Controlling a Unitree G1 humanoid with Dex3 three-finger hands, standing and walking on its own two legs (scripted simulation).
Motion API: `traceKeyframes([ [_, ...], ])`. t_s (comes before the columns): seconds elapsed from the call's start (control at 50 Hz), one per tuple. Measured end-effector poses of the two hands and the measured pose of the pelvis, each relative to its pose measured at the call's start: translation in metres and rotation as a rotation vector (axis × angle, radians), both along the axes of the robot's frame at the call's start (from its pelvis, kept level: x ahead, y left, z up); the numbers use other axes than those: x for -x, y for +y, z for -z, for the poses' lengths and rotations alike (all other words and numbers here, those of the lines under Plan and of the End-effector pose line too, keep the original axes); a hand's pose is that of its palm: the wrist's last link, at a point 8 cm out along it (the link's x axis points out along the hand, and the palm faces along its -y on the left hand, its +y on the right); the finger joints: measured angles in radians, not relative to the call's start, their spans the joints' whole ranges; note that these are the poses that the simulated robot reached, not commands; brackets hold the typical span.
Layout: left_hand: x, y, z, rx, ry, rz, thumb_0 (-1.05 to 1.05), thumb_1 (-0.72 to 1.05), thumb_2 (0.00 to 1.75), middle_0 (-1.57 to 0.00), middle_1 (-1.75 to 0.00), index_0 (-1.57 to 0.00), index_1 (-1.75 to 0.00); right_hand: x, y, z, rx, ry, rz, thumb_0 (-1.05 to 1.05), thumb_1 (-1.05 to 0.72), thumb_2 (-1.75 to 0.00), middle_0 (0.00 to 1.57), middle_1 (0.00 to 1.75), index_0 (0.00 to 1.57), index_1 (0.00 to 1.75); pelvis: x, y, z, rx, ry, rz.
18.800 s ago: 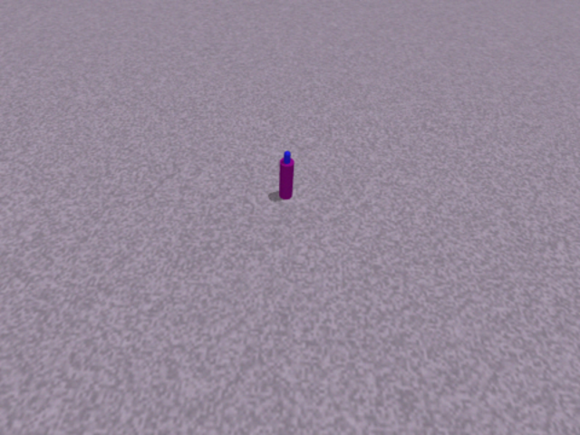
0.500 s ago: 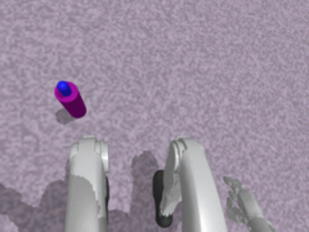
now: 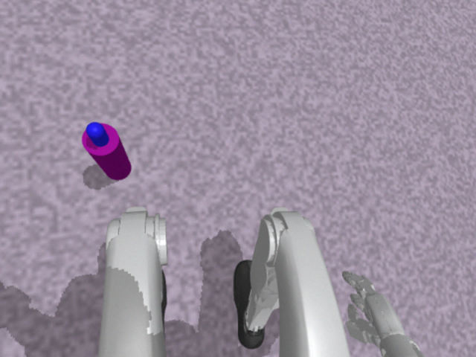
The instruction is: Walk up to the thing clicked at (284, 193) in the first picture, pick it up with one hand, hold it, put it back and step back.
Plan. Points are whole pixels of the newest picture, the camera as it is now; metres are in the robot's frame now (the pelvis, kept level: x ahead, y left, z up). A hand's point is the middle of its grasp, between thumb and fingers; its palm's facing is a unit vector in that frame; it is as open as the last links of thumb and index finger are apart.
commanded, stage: go down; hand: left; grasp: from the side
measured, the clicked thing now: (108, 151) +0.45 +0.24 -0.25
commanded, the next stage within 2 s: none
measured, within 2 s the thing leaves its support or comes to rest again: neither
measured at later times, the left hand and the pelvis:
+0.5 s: hand out of the picture +0.38 +0.43 +0.03, palm faces +0.19 -0.98 -0.01, open 17.7 cm; pelvis +0.00 +0.00 +0.00, yaw +0 degrees
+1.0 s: hand out of the picture +0.37 +0.43 +0.02, palm faces +0.19 -0.98 -0.01, open 17.7 cm; pelvis +0.00 +0.00 +0.00, yaw +0 degrees
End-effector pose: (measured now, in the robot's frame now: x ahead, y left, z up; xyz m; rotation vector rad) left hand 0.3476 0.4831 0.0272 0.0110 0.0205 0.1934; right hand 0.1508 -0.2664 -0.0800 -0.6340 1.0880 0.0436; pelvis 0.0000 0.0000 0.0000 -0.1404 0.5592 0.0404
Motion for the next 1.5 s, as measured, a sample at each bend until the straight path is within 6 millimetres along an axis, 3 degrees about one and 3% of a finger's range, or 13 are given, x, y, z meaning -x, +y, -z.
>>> traceKeyframes([
  [0.08, -0.008, -0.006, 0.003, -0.001, -0.011, 0.027, -0.01, -0.61, 0.05, -0.05, -0.08, -0.05, -0.07, -0.004, 0.000, -0.002, 0.013, -0.009, 0.001, 0.01, -0.89, -0.89, 0.20, 0.30, 0.21, 0.30, -0.002, 0.000, 0.001, 0.004, 0.000, -0.003],
  [0.2, -0.016, -0.008, -0.011, -0.005, -0.009, 0.043, -0.01, -0.61, 0.06, -0.06, -0.07, -0.05, -0.07, -0.011, 0.001, -0.009, 0.008, -0.055, 0.024, 0.01, -0.89, -0.89, 0.20, 0.30, 0.21, 0.30, -0.005, 0.001, -0.003, 0.008, 0.007, -0.004],
  [0.32, -0.007, 0.001, -0.018, -0.004, 0.013, 0.008, -0.01, -0.60, 0.06, -0.06, -0.08, -0.05, -0.07, -0.010, 0.002, -0.010, -0.011, -0.057, 0.025, 0.01, -0.89, -0.89, 0.20, 0.30, 0.21, 0.30, -0.004, 0.002, -0.007, 0.007, 0.009, 0.001],
  [0.44, 0.004, 0.002, -0.006, 0.003, 0.011, -0.002, -0.01, -0.61, 0.05, -0.05, -0.08, -0.05, -0.06, -0.007, 0.002, -0.002, -0.009, -0.017, 0.002, 0.01, -0.89, -0.89, 0.20, 0.30, 0.21, 0.30, -0.002, 0.002, -0.004, 0.003, 0.006, -0.001],
  [0.54, -0.003, -0.005, 0.001, 0.000, -0.006, 0.019, -0.01, -0.61, 0.05, -0.05, -0.08, -0.05, -0.06, -0.008, 0.001, -0.001, 0.004, -0.015, -0.002, 0.01, -0.88, -0.89, 0.20, 0.30, 0.21, 0.30, -0.002, 0.001, 0.000, 0.001, 0.003, -0.005],
  [0.68, -0.015, -0.011, -0.011, -0.008, -0.007, 0.034, -0.01, -0.61, 0.06, -0.05, -0.08, -0.05, -0.07, -0.011, 0.000, -0.007, 0.001, -0.054, 0.023, 0.01, -0.89, -0.89, 0.20, 0.30, 0.21, 0.30, -0.004, 0.000, -0.004, 0.003, 0.007, -0.005],
  [0.8, -0.005, -0.003, -0.020, -0.008, 0.009, 0.002, -0.01, -0.60, 0.05, -0.06, -0.08, -0.06, -0.07, -0.007, -0.001, -0.004, -0.018, -0.050, 0.030, 0.01, -0.89, -0.89, 0.20, 0.30, 0.21, 0.30, -0.003, -0.001, -0.006, -0.003, 0.007, 0.001],
  [0.92, 0.008, 0.000, -0.008, -0.004, 0.012, -0.011, -0.01, -0.61, 0.04, -0.06, -0.08, -0.06, -0.07, -0.003, -0.002, 0.002, -0.016, -0.013, 0.006, 0.01, -0.89, -0.89, 0.20, 0.30, 0.21, 0.30, -0.001, -0.002, -0.001, -0.007, 0.003, 0.002],
  [1.02, 0.002, -0.005, 0.003, 0.001, -0.002, 0.015, -0.01, -0.61, 0.05, -0.05, -0.08, -0.06, -0.07, -0.006, -0.002, 0.003, 0.006, -0.012, -0.007, 0.01, -0.89, -0.89, 0.20, 0.30, 0.21, 0.30, -0.001, -0.002, 0.003, -0.003, -0.002, -0.001],
  [1.16, -0.013, -0.011, -0.008, -0.005, -0.015, 0.043, -0.01, -0.61, 0.06, -0.05, -0.08, -0.05, -0.07, -0.012, -0.001, -0.007, 0.011, -0.065, 0.017, 0.01, -0.89, -0.89, 0.20, 0.30, 0.21, 0.30, -0.002, 0.000, 0.000, 0.005, -0.003, -0.003],
  [1.26, -0.009, -0.005, -0.017, -0.007, 0.011, 0.026, -0.01, -0.60, 0.05, -0.06, -0.08, -0.06, -0.07, -0.009, 0.000, -0.009, -0.006, -0.074, 0.031, 0.01, -0.89, -0.89, 0.20, 0.30, 0.21, 0.30, -0.002, 0.002, -0.004, 0.005, 0.001, 0.000],
  [1.4, 0.007, -0.001, -0.008, -0.002, 0.010, -0.008, -0.01, -0.61, 0.04, -0.05, -0.08, -0.06, -0.06, -0.002, -0.001, 0.002, -0.018, -0.020, 0.009, 0.01, -0.89, -0.89, 0.20, 0.30, 0.21, 0.30, 0.000, -0.001, -0.001, -0.005, 0.000, 0.001],
  [1.5, 0.002, -0.007, 0.002, 0.004, -0.010, 0.008, -0.01, -0.61, 0.04, -0.05, -0.09, -0.06, -0.07, -0.004, -0.002, 0.006, -0.002, -0.009, -0.006, 0.01, -0.89, -0.88, 0.20, 0.30, 0.21, 0.30, 0.000, -0.003, 0.004, -0.007, -0.006, -0.002],
])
